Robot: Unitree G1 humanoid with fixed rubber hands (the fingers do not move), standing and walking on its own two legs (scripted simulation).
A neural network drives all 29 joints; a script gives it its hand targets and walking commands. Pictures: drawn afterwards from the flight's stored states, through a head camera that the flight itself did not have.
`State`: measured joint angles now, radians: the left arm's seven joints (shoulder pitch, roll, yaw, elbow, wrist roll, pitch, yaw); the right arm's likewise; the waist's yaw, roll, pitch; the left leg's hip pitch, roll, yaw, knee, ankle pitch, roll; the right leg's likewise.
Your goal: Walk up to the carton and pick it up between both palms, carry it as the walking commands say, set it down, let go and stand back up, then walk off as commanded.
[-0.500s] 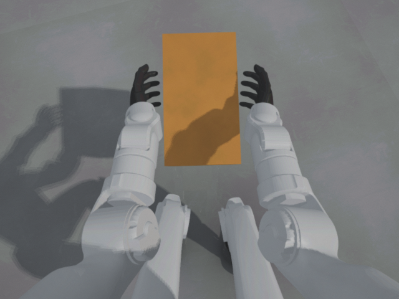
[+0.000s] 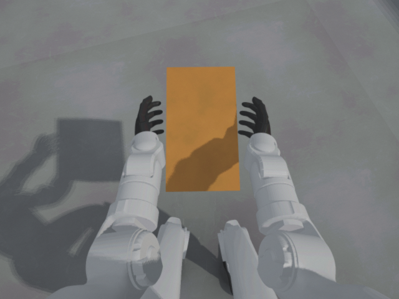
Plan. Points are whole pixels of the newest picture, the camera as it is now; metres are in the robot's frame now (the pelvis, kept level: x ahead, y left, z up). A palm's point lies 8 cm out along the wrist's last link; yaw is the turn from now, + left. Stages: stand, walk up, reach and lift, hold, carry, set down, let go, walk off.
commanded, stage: reach and lift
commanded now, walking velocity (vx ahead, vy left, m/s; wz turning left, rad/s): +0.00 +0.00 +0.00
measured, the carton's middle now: (201, 133) +0.47 +0.01 -0.13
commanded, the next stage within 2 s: none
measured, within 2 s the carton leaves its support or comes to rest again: neither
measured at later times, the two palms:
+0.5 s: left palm (140, 129) +0.40 +0.13 +0.03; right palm (275, 130) +0.41 -0.11 +0.03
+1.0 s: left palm (129, 122) +0.38 +0.13 +0.10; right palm (295, 120) +0.39 -0.11 +0.11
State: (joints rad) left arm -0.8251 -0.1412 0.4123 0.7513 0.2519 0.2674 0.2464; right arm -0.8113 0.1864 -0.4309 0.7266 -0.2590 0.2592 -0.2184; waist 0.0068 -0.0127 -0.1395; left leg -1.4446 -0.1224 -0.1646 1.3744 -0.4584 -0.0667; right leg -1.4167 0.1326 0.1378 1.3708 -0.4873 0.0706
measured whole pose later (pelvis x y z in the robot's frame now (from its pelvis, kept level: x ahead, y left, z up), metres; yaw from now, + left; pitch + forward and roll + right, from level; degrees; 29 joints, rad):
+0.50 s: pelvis +0.02 +0.00 +0.07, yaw +1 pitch +24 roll -1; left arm -0.65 -0.19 0.41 0.69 0.28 0.24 0.19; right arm -0.64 0.24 -0.41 0.66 -0.27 0.24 -0.20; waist 0.00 -0.01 -0.12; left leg -1.11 -0.10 -0.18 1.08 -0.39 -0.06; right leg -1.08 0.11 0.15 1.09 -0.42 0.05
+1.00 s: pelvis +0.04 +0.00 +0.12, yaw +0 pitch +14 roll +0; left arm -0.50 -0.23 0.38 0.60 0.30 0.30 0.15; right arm -0.52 0.24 -0.39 0.62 -0.30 0.29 -0.16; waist 0.01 -0.02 -0.08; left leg -0.72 -0.08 -0.17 0.76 -0.28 -0.03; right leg -0.71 0.08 0.18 0.76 -0.31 0.04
